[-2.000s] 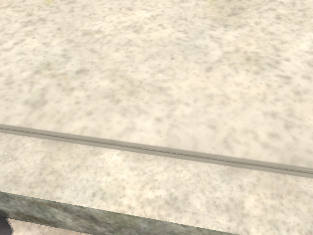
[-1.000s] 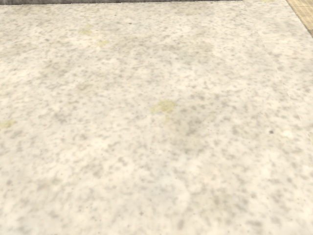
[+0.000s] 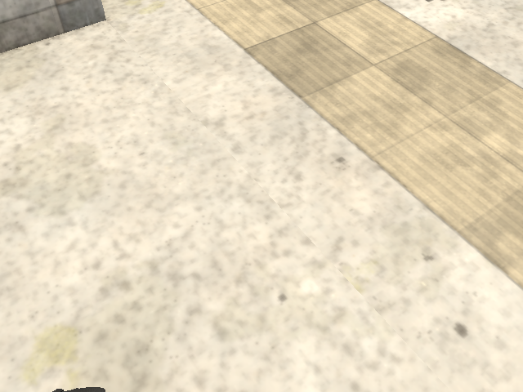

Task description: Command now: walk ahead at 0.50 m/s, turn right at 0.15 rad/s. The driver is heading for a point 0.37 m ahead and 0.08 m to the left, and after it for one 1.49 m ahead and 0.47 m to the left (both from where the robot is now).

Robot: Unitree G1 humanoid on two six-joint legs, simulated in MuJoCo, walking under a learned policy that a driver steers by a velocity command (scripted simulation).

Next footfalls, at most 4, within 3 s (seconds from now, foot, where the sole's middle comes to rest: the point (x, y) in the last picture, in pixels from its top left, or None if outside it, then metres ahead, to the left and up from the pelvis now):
0.18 right None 0.21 -0.15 -0.78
0.66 left None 0.43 0.11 -0.78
1.14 right None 0.47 -0.10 -0.78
1.50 left None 0.29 0.10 -0.78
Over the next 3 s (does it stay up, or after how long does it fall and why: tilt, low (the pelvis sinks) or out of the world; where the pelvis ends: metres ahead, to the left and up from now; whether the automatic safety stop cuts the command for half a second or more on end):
stays up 0.90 0.36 -0.03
